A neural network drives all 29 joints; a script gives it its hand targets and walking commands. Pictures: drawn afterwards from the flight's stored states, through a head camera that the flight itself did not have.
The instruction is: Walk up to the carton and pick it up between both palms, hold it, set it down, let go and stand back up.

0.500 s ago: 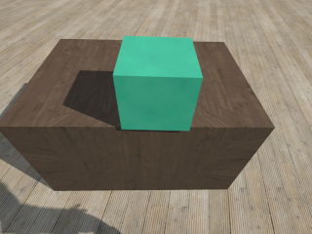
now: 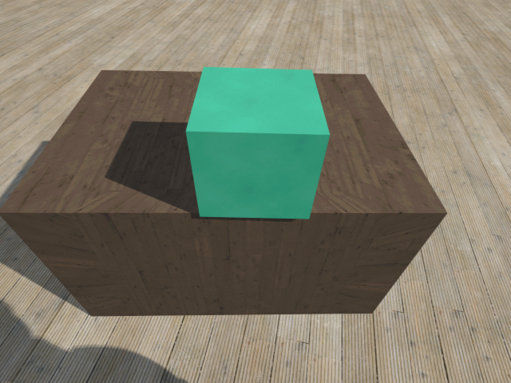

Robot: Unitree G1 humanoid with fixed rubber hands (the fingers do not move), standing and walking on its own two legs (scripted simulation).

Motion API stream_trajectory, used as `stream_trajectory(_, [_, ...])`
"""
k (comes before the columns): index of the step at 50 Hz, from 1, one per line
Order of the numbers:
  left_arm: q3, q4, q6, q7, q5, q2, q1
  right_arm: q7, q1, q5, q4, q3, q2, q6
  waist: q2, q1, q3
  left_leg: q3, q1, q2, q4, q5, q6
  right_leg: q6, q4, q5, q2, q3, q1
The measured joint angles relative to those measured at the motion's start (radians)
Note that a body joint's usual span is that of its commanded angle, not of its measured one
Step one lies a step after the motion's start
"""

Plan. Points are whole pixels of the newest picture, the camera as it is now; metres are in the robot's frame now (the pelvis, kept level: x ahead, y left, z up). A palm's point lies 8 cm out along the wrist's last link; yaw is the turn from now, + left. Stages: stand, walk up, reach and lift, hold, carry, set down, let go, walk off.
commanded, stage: stand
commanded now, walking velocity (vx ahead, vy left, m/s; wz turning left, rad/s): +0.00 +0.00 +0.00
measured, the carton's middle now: (256, 142) +0.68 +0.01 +0.00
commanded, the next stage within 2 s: none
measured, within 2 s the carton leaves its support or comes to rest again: neither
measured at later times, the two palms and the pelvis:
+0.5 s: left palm out of the picture -0.03 +0.19 -0.15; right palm out of the picture -0.03 -0.20 -0.15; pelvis -0.01 +0.00 +0.00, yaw +0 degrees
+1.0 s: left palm out of the picture -0.04 +0.19 -0.15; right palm out of the picture -0.04 -0.19 -0.15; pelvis -0.02 +0.00 +0.00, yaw +0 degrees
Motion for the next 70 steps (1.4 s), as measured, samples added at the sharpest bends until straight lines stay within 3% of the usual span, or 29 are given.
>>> stream_trajectory(21, [-0.014,0.082,0.000,0.009,-0.004,-0.028,0.006,-0.006,0.012,0.002,0.085,0.019,0.029,-0.001,0.002,-0.005,-0.007,-0.004,0.019,0.004,-0.025,0.021,-0.004,-0.002,-0.029,0.022,0.004,-0.003,0.022])
stream_trajectory(70, [-0.016,0.084,-0.004,0.005,-0.004,-0.043,0.027,-0.002,0.030,0.005,0.076,0.022,0.035,-0.007,0.001,-0.001,-0.016,-0.003,-0.012,-0.002,-0.034,0.042,0.003,0.007,-0.044,0.048,-0.001,0.007,-0.008])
